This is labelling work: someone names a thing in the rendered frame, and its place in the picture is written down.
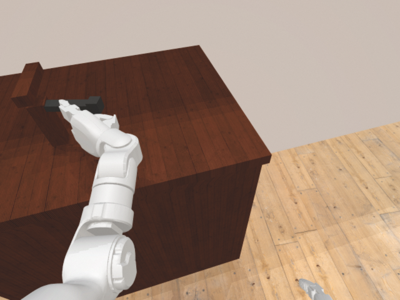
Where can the tap lever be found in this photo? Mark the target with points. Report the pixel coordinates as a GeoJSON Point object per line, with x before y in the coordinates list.
{"type": "Point", "coordinates": [94, 104]}

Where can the counter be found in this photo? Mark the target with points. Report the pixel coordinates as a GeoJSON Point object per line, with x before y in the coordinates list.
{"type": "Point", "coordinates": [195, 185]}

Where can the robot left upper arm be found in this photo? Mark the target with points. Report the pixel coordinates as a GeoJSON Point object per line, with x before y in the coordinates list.
{"type": "Point", "coordinates": [96, 268]}

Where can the robot left hand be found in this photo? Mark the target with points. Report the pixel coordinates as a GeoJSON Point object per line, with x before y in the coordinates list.
{"type": "Point", "coordinates": [87, 127]}

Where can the robot right hand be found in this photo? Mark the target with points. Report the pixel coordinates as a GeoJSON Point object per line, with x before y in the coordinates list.
{"type": "Point", "coordinates": [314, 291]}

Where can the robot left forearm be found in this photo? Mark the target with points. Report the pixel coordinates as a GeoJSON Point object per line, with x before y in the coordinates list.
{"type": "Point", "coordinates": [109, 211]}

